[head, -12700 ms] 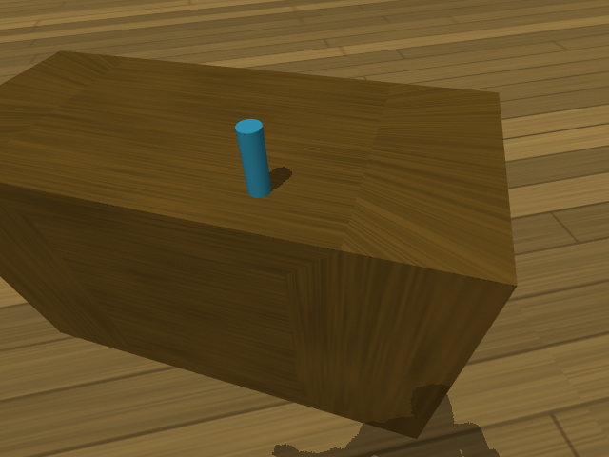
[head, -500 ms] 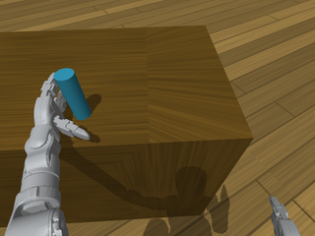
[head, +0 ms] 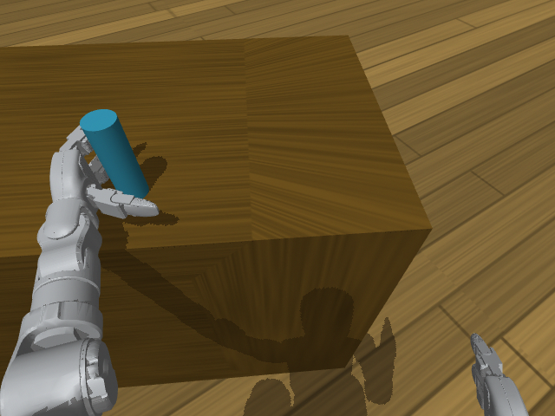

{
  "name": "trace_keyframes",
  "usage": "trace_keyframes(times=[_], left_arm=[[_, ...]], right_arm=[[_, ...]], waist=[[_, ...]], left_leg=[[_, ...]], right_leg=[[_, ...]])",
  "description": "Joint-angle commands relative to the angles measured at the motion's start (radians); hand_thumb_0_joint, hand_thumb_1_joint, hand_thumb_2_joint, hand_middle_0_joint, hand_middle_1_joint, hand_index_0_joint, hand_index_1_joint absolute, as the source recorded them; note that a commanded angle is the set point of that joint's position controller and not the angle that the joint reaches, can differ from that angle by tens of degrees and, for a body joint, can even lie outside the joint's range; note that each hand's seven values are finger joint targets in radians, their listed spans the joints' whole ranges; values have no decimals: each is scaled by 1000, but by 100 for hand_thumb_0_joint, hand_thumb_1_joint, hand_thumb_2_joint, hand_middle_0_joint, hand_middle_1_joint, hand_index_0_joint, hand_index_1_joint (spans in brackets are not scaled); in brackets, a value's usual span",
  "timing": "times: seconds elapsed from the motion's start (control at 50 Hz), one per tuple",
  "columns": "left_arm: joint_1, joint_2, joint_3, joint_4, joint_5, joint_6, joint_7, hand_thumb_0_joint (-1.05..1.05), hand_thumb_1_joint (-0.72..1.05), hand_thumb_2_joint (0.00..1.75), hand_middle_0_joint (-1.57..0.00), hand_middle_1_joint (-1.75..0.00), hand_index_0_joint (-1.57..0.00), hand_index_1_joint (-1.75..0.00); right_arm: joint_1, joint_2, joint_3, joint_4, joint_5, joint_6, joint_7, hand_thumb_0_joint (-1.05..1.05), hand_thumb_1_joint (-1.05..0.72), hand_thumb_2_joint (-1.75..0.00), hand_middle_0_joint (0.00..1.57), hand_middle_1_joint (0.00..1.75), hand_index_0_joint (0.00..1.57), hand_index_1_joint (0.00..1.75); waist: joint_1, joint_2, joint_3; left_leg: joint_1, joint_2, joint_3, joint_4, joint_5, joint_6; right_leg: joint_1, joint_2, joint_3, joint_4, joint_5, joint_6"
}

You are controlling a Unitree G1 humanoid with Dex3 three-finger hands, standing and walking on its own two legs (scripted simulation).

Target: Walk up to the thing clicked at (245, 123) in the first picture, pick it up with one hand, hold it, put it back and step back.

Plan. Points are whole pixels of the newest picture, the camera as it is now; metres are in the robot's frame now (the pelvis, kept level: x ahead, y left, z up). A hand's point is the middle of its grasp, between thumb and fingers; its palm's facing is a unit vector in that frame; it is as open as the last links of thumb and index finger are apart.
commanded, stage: close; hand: left
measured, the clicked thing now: (118, 159) +0.47 +0.23 +0.13
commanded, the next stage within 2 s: settle in 0.44 s
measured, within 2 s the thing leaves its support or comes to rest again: leaves its support in 0.80 s
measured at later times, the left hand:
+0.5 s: hand (133, 169) +0.47 +0.21 +0.11, palm faces +0.17 -0.98 +0.02, open 6.5 cm
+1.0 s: hand (113, 154) +0.46 +0.22 +0.15, palm faces +0.16 -0.99 +0.00, open 5.7 cm
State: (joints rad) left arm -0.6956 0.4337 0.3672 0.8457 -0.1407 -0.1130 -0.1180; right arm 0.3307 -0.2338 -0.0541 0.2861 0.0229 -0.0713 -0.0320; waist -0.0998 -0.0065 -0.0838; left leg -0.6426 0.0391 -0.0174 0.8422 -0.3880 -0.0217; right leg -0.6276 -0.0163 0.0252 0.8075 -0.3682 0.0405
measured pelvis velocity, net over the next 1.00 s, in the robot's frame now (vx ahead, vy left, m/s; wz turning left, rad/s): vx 0.02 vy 0.00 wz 0.00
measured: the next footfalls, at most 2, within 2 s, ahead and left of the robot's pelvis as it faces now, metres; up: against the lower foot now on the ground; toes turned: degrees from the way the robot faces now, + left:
none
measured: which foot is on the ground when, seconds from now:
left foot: down 0.00-1.00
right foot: down 0.00-1.00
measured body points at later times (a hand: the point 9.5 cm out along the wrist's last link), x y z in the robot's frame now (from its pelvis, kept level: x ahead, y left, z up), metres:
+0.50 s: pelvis +0.02 +0.00 +0.00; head +0.07 +0.01 +0.44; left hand +0.46 +0.26 +0.11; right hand +0.16 -0.26 -0.05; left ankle +0.01 +0.13 -0.70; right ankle +0.02 -0.15 -0.70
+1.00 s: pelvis +0.02 +0.00 +0.00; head +0.05 +0.01 +0.45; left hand +0.44 +0.27 +0.16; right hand +0.17 -0.26 -0.04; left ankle +0.01 +0.13 -0.70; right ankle +0.02 -0.15 -0.70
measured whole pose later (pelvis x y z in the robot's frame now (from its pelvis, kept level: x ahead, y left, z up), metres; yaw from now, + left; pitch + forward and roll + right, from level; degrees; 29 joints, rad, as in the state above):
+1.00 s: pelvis +0.02 +0.00 +0.00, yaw +0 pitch +10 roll -1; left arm -0.65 0.40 0.36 0.72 -0.15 -0.03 -0.11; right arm 0.34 -0.23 -0.06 0.32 0.04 -0.04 -0.03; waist -0.07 0.02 -0.12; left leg -0.59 0.04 -0.01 0.82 -0.41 -0.02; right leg -0.58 -0.02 0.03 0.79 -0.38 0.05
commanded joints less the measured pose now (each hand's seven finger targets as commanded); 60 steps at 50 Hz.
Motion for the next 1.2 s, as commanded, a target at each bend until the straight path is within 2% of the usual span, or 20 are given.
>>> trace_keyframes(times=[0.0,0.04,0.1,0.18,0.2,0.24,0.26,0.36,0.4,0.42,0.46,0.5,0.54,0.66,0.76,0.82,0.84,0.98,1.12,1.18], left_arm=[[-479,282,50,-206,-17,-88,-7,0,-39,32,-66,-50,-67,-49],[-527,275,42,-226,-21,-95,-6,0,-37,37,-73,-57,-74,-56],[-543,239,17,-200,-17,-100,-2,0,-31,48,-85,-69,-86,-68],[-493,194,-17,-122,-7,-89,7,0,-19,59,-99,-83,-100,-82],[-461,236,29,-125,-8,-84,16,0,-15,62,-102,-86,-103,-85],[-396,202,21,-101,-8,-79,26,0,-12,66,-107,-91,-109,-90],[-389,242,56,-141,-3,-81,34,0,-9,69,-110,-94,-112,-93],[-368,184,28,-288,-11,-107,36,0,8,82,-124,-109,-126,-108],[-267,201,60,-223,-14,-96,41,0,12,88,-130,-116,-132,-114],[-250,162,40,-239,-18,-91,38,0,12,90,-132,-118,-134,-117],[-275,221,72,-258,-8,-92,41,0,17,93,-136,-122,-138,-120],[-259,203,65,-242,-3,-88,31,0,28,104,-140,-130,-141,-129],[-256,199,64,-235,-6,-85,16,0,44,120,-139,-137,-138,-139],[-302,226,62,-332,-15,-67,3,0,65,131,-139,-139,-139,-140],[-427,220,24,-430,-19,-61,10,0,63,133,-143,-143,-143,-144],[-402,196,-2,-381,-20,-43,8,0,64,135,-142,-144,-142,-145],[-388,244,41,-374,-25,-35,12,0,66,136,-143,-144,-142,-145],[-380,223,33,-325,-22,46,7,0,57,135,-145,-146,-145,-147],[-495,223,9,-391,-23,56,8,0,55,134,-142,-144,-142,-145],[-481,219,6,-366,-22,70,18,0,55,134,-140,-143,-140,-144]], right_arm=[[-9,-167,-92,-158,-3,-59,-11,0,53,-4,5,5,5,5],[-23,-137,-54,-161,-6,-62,-6,0,53,-4,5,5,5,5],[-78,-150,-68,-196,-3,-72,-13,0,52,-5,5,5,5,5],[8,-138,-68,-118,-8,-53,-10,0,52,-5,5,5,5,5],[-11,-177,-92,-170,-9,-57,-12,0,52,-5,5,5,5,5],[18,-159,-92,-122,-9,-47,-2,0,52,-4,5,5,5,5],[7,-191,-109,-184,-13,-49,-1,0,52,-4,5,5,5,5],[-4,-99,-41,-186,-10,-38,11,0,52,-4,5,5,5,5],[10,-145,-88,-197,-4,-29,6,0,52,-4,5,5,5,5],[-1,-133,-71,-211,-2,-26,12,0,52,-4,5,5,5,5],[32,-151,-98,-152,-5,-17,9,0,52,-4,5,5,5,5],[44,-135,-89,-143,-5,-11,16,0,52,-5,5,5,5,5],[34,-110,-60,-165,0,-10,22,0,54,-5,5,5,5,5],[66,-157,-113,-143,0,1,19,0,54,-5,5,5,5,5],[-76,-113,-54,-229,10,-22,4,0,53,-5,5,5,5,5],[-5,-134,-80,-114,7,-19,-11,0,54,-5,5,5,5,5],[1,-145,-76,-123,8,-21,-12,0,55,-5,5,5,5,5],[-7,-146,-82,-115,17,-30,-8,0,55,-5,5,5,5,5],[-51,-118,-54,-127,19,-58,-15,0,56,-5,5,5,5,5],[-22,-142,-76,-101,17,-61,-22,0,56,-5,5,5,5,5]], waist=[[-11,76,-393],[-3,105,-424],[-9,75,-414],[-8,97,-409],[-2,78,-445],[12,95,-389],[9,73,-443],[39,82,-462],[31,28,-422],[36,13,-390],[22,31,-367],[18,50,-352],[15,45,-355],[24,87,-429],[34,75,-473],[23,79,-396],[28,82,-411],[34,44,-326],[45,91,-369],[34,73,-361]], left_leg=[[231,-17,19,-95,229,25],[235,-18,22,-85,246,24],[230,-16,19,-90,218,25],[237,-13,16,-88,255,20],[254,-8,14,-81,305,19],[225,-8,12,-85,303,14],[246,-1,8,-79,355,14],[251,-2,13,-60,453,14],[212,-9,22,-61,432,24],[184,-12,28,-65,395,28],[158,-18,39,-60,360,34],[179,-15,37,-54,372,32],[180,-16,36,-51,369,33],[247,-20,39,-56,395,30],[270,-17,32,-64,405,29],[277,-15,29,-91,346,27],[286,-12,26,-94,370,23],[259,-15,31,-123,345,23],[312,-15,27,-147,302,16],[323,-17,24,-158,253,18]], right_leg=[[98,24,-44,-85,225,-41],[108,22,-42,-79,238,-41],[96,26,-42,-79,218,-41],[71,31,-49,-77,229,-46],[84,33,-53,-72,262,-46],[74,36,-57,-67,246,-50],[92,37,-62,-61,280,-50],[142,35,-60,-40,355,-44],[167,33,-52,-46,376,-37],[172,31,-48,-54,366,-34],[161,25,-34,-55,374,-29],[114,24,-35,-51,352,-33],[120,23,-38,-54,349,-33],[155,21,-36,-61,376,-33],[207,21,-40,-61,386,-31],[155,24,-42,-82,319,-35],[166,24,-46,-81,325,-38],[167,25,-55,-103,307,-37],[169,24,-58,-116,260,-40],[163,26,-59,-131,228,-39]])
